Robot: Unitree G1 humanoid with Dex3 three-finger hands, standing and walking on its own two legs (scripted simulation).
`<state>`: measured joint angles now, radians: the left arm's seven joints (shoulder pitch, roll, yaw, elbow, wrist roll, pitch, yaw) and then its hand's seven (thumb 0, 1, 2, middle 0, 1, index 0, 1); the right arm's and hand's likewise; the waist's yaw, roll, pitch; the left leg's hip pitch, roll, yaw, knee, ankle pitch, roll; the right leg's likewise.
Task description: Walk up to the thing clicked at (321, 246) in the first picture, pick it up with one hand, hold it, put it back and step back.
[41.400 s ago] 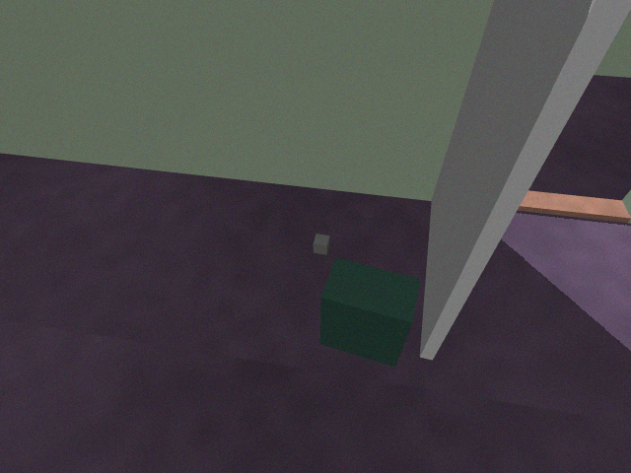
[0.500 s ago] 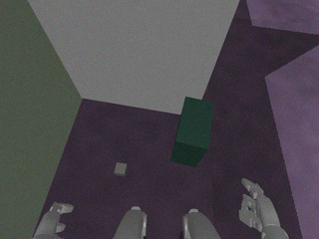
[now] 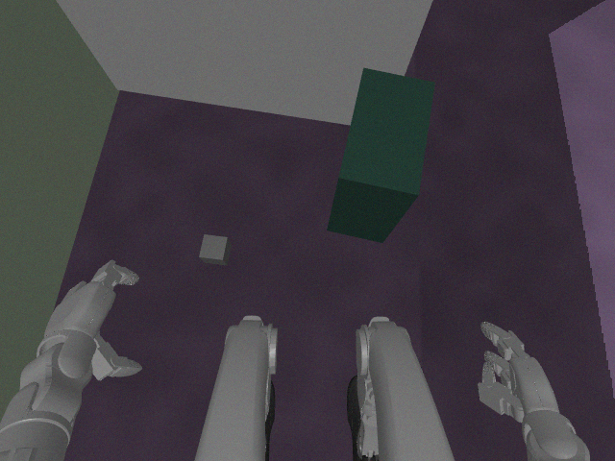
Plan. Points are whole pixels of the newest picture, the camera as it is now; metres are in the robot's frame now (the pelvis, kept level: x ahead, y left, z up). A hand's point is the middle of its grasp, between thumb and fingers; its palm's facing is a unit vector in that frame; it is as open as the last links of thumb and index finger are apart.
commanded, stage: rise first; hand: left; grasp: from above
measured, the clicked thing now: (215, 250) +0.49 +0.25 -0.49
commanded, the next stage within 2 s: approach in 1.42 s
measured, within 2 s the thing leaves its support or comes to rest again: neither
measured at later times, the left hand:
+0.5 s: hand (149, 284) +0.36 +0.32 -0.28, palm faces -0.50 -0.18 -0.85, open 14.2 cm
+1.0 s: hand (162, 267) +0.41 +0.32 -0.33, palm faces -0.49 -0.03 -0.87, open 14.4 cm
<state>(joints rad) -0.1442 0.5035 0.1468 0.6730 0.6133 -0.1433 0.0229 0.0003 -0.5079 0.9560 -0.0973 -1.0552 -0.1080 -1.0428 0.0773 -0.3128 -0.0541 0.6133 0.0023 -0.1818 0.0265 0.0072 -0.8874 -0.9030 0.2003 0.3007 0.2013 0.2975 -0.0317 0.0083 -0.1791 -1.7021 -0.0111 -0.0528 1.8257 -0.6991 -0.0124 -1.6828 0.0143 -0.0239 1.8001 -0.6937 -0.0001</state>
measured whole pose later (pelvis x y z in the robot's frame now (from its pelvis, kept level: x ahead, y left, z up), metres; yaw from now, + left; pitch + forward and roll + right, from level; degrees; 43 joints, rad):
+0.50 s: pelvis -0.04 +0.01 -0.14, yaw -4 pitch +33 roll -7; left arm -0.66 0.73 0.18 1.15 1.09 -0.43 0.18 0.00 -0.50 1.02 -0.06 -0.96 -0.06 -0.96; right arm 0.14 -0.28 -0.02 0.75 -0.07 -0.05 0.10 0.01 -0.86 -0.89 0.20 0.30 0.20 0.30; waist -0.10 0.00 -0.10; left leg -2.18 -0.02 -0.10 2.27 -0.67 0.00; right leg -2.12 0.02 -0.07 2.18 -0.65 0.03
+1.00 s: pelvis -0.03 +0.01 -0.17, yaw -6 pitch +34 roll -9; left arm -0.83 0.82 0.15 1.33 1.31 -0.43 0.32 0.00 -0.52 1.01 -0.06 -0.91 -0.06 -0.91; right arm 0.10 -0.27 0.03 0.74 -0.13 0.01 0.13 0.00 -0.90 -0.90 0.20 0.30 0.20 0.30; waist -0.17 -0.02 -0.07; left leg -2.27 -0.03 -0.12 2.37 -0.70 0.01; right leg -2.19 0.02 -0.09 2.28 -0.68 0.04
